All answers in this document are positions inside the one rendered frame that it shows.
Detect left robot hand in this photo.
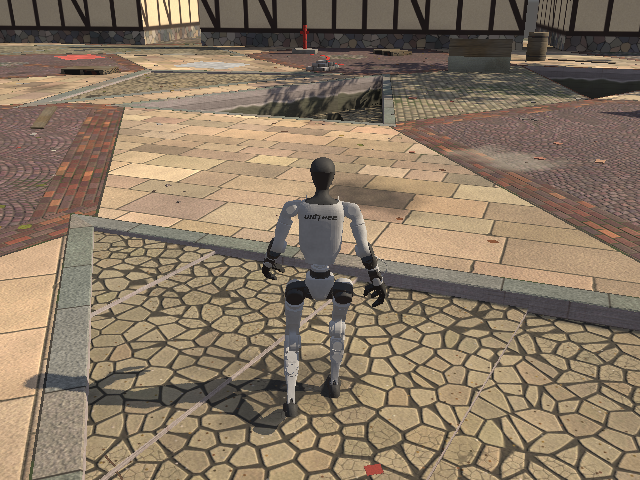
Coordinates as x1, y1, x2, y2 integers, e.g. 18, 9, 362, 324
262, 263, 285, 280

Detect robot left thigh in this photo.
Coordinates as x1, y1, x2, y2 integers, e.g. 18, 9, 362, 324
285, 279, 306, 351

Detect right robot forearm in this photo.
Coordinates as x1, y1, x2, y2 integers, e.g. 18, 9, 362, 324
361, 242, 383, 286

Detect left robot forearm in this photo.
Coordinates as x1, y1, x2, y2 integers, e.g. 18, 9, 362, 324
263, 238, 281, 268

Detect robot left upper arm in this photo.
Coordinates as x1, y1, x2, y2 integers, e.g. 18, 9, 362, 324
270, 200, 301, 253

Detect robot right shin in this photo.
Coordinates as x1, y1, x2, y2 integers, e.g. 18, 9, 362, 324
330, 321, 346, 385

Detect robot right upper arm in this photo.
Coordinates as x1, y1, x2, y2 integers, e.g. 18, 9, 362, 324
342, 201, 371, 258

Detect right robot hand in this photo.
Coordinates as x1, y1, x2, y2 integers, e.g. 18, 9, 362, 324
363, 281, 387, 307

